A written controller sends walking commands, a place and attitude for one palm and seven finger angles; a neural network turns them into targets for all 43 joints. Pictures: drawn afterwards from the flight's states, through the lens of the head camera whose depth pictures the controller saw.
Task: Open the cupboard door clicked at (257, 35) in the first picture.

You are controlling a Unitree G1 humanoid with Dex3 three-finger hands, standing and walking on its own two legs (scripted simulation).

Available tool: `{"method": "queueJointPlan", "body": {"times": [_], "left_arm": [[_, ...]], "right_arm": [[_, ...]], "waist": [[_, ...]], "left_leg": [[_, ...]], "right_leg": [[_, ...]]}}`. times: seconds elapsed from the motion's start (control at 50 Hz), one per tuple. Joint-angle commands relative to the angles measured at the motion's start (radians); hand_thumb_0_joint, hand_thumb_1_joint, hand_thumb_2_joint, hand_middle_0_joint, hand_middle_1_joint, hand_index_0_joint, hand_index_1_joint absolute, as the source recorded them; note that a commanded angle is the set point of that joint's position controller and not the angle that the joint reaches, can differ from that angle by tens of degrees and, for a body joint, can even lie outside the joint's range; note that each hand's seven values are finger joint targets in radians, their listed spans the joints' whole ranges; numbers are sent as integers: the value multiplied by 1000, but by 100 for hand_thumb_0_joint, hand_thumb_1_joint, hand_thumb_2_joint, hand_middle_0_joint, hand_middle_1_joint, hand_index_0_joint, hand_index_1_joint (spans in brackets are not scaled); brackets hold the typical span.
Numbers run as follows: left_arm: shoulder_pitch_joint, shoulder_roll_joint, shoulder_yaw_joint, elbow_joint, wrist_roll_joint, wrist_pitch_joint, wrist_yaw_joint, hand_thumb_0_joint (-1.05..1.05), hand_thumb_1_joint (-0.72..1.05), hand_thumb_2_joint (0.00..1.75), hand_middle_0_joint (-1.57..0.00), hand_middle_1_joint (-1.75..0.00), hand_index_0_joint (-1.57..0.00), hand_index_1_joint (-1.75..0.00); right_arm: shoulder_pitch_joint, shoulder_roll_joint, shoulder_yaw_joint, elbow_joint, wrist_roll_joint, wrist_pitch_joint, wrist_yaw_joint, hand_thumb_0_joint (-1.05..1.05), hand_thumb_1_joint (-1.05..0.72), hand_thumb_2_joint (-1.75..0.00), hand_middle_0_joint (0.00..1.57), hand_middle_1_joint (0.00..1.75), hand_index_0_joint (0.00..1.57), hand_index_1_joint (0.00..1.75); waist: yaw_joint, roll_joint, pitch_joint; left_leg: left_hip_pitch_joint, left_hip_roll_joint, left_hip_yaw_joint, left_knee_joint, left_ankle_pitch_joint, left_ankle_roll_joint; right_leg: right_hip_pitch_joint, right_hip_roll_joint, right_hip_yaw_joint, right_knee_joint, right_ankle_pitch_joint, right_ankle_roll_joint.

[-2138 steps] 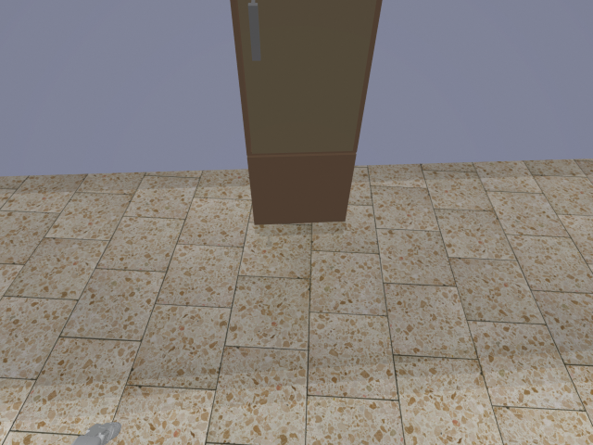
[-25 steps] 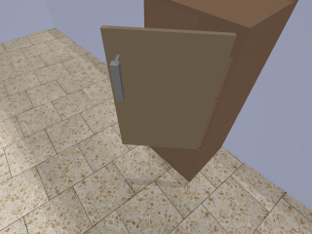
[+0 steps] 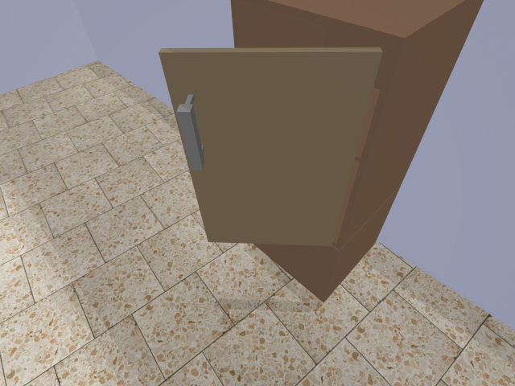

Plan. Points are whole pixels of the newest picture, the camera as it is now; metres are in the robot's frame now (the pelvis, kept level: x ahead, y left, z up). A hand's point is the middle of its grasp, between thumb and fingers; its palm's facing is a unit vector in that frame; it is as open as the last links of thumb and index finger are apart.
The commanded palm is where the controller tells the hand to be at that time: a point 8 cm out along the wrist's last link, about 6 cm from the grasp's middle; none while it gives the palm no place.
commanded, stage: look again from close up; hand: left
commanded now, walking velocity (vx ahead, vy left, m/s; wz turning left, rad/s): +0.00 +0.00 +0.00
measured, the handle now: (194, 132) +0.56 +0.16 +0.10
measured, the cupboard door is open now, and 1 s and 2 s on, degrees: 42 42 42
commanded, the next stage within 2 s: raise the hand with hooked fingers in 0.18 s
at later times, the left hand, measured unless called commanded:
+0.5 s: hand (161, 328) +0.20 +0.16 +0.01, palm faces +0.22 -0.97 -0.12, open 7.6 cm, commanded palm +0.11 +0.21 -0.04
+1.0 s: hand (153, 331) +0.20 +0.17 +0.01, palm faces -0.11 -0.99 -0.09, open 10.4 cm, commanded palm +0.16 +0.24 +0.02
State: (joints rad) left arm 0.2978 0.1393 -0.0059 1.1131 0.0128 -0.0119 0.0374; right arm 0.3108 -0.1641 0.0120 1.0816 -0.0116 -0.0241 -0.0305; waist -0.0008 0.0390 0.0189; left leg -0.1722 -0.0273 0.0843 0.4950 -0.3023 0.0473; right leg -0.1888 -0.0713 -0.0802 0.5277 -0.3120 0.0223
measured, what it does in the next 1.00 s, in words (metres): lowers itself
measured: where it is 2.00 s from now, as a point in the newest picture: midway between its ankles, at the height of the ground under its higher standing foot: outside the picture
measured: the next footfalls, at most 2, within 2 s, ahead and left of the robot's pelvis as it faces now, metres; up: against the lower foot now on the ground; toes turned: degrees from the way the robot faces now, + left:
none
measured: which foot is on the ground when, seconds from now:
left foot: down 0.00-1.00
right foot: down 0.00-1.00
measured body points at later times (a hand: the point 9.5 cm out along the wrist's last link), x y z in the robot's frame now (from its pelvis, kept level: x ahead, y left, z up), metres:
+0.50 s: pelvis -0.02 -0.03 -0.01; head -0.01 -0.05 +0.44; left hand +0.19 +0.21 +0.02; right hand +0.11 -0.29 -0.12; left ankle -0.02 +0.09 -0.74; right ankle -0.02 -0.13 -0.74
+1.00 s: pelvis -0.04 -0.04 -0.05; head +0.01 -0.05 +0.40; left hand +0.20 +0.22 +0.02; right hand +0.14 -0.26 -0.14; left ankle -0.02 +0.09 -0.74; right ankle -0.02 -0.13 -0.74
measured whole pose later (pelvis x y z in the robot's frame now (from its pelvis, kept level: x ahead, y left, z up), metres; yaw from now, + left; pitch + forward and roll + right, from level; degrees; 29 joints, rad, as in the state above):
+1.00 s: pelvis -0.04 -0.04 -0.05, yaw +2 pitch +8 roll -1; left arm 0.19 0.32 0.24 0.14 -0.32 -0.34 -0.45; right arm 0.20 -0.21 0.06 0.61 0.05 -0.24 -0.08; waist 0.01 0.04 -0.04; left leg -0.67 0.05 0.00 0.96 -0.44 -0.02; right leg -0.64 -0.02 -0.15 0.93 -0.44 -0.05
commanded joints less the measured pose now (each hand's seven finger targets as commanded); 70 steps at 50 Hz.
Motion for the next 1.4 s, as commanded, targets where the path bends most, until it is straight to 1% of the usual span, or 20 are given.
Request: {"method": "queueJointPlan", "body": {"times": [0.0,0.24,0.26,0.28,0.3,0.32,0.34,0.36,0.42,0.48,0.54,0.62,0.7,0.76,0.86,0.94,1.02,1.22,1.32,1.38], "left_arm": [[57,87,10,-28,1,-12,3,0,90,90,-20,-30,-20,-30],[45,116,15,-31,1,-16,3,0,90,90,-20,-30,-20,-30],[110,132,15,0,8,-28,40,0,90,90,-20,-30,-20,-30],[-650,359,145,-1552,-192,-252,27,0,88,89,-20,-32,-20,-32],[-193,290,133,-1278,-110,-192,62,0,85,88,-20,-33,-20,-33],[-166,234,100,-1204,-130,-143,106,0,83,87,-21,-34,-21,-34],[107,-4,-23,-1016,-145,-46,102,0,81,86,-21,-36,-21,-36],[-33,2,-33,-1197,-191,-72,75,0,78,85,-21,-37,-21,-37],[18,117,120,-1075,-175,-215,17,0,71,82,-21,-42,-21,-42],[275,60,180,-850,-227,-402,-140,0,64,79,-22,-47,-22,-47],[333,139,275,-837,-284,-558,-355,0,57,76,-22,-51,-22,-51],[197,266,379,-1060,-329,-533,-435,0,48,72,-23,-57,-23,-57],[-105,271,361,-1363,-340,-583,-360,0,39,68,-24,-63,-24,-63],[-194,221,258,-1392,-317,-640,-347,0,32,65,-24,-68,-24,-68],[-203,299,254,-1194,-323,-520,-464,0,20,60,-25,-75,-25,-75],[-96,366,388,-1075,-366,-305,-497,0,11,56,-26,-81,-26,-81],[-42,387,518,-1167,-435,-262,-421,0,1,52,-26,-87,-26,-87],[-222,331,361,-1186,-362,-344,-434,0,-22,42,-28,-102,-28,-102],[-333,472,488,-1244,-375,-325,-434,0,-34,37,-29,-110,-29,-110],[-331,439,491,-1214,-385,-311,-415,0,-41,34,-29,-114,-29,-114]], "right_arm": [[49,-79,-8,-29,-1,-17,1,0,-90,-90,20,30,20,30],[28,-67,-8,9,-1,-16,0,0,-90,-90,20,30,20,30],[-52,-115,-19,-58,10,-12,10,0,-90,-90,20,30,20,30],[-39,-282,-49,-398,59,-169,-37,0,-90,-90,20,30,20,30],[-132,-181,-13,-343,44,-256,-71,0,-90,-90,20,30,20,30],[-118,-185,-28,-285,52,-281,-67,0,-90,-90,20,30,20,30],[-85,-136,-36,-278,65,-279,-59,0,-90,-90,20,30,20,30],[-118,-179,-37,-356,78,-291,-58,0,-90,-90,20,30,20,30],[-121,-217,-68,-424,40,-314,-56,0,-90,-90,20,30,20,30],[-162,-204,-91,-496,22,-308,-25,0,-90,-90,20,30,20,30],[-189,-220,-109,-589,33,-294,19,0,-90,-90,20,30,20,30],[-207,-214,-109,-693,46,-264,10,0,-90,-90,20,30,20,30],[-141,-185,-91,-690,40,-265,-16,0,-90,-90,20,30,20,30],[-105,-191,-75,-641,39,-284,-36,0,-90,-90,20,30,20,30],[-104,-235,-56,-609,63,-299,-64,0,-90,-90,20,30,20,30],[-138,-228,-45,-652,70,-277,-75,0,-90,-90,20,30,20,30],[-166,-193,-36,-680,57,-273,-62,0,-90,-90,20,30,20,30],[-87,-243,-45,-632,61,-312,-58,0,-90,-90,20,30,20,30],[-96,-246,-38,-621,61,-318,-79,0,-90,-90,20,30,20,30],[-104,-231,-27,-619,60,-315,-77,0,-90,-90,20,30,20,30]], "waist": [[5,-79,92],[11,-49,45],[35,-192,89],[-90,71,-441],[12,211,-408],[-10,241,-326],[-28,111,-182],[-31,64,-53],[-48,-168,23],[42,-386,6],[78,-202,-133],[87,-21,-299],[1,92,-323],[-66,45,-260],[-77,3,-207],[18,-62,-295],[87,-75,-361],[-15,-16,-214],[25,60,-295],[28,71,-273]], "left_leg": [[-76,125,-126,-142,167,5],[-29,124,-92,-128,217,-7],[-121,147,-79,58,265,-37],[170,35,-78,-53,388,-14],[223,70,-60,-65,536,-12],[132,71,-61,-46,441,-43],[50,79,-82,-64,360,-38],[-21,69,-99,-55,262,-33],[-172,25,-93,53,94,-24],[-395,8,-74,178,23,-44],[-456,-17,-46,286,91,-61],[-479,-25,-15,353,86,-42],[-405,9,-49,385,82,-24],[-415,32,-83,417,36,-15],[-455,35,-100,390,-32,-12],[-438,21,-94,322,30,-16],[-385,22,-103,269,145,-29],[-284,32,-97,196,70,-21],[-189,34,-115,150,141,-25],[-148,39,-120,120,189,-34]], "right_leg": [[-31,-39,71,-97,112,-53],[9,-54,85,-117,225,-60],[-14,-97,136,-124,571,-39],[69,9,71,-31,499,-56],[29,47,53,6,289,-71],[-22,39,20,-1,171,-59],[-79,43,-1,-19,143,-46],[-98,39,-10,-35,157,-39],[-257,49,-16,-34,3,-31],[-339,54,15,80,-79,-27],[-243,27,69,203,157,-45],[-207,4,156,220,166,-28],[-304,33,150,220,76,-29],[-405,56,135,232,-7,-39],[-400,60,135,181,-95,-34],[-239,36,137,136,-56,-20],[-121,39,95,160,124,-19],[-270,71,38,127,46,-33],[-179,76,21,121,106,-48],[-170,81,-2,113,157,-49]]}}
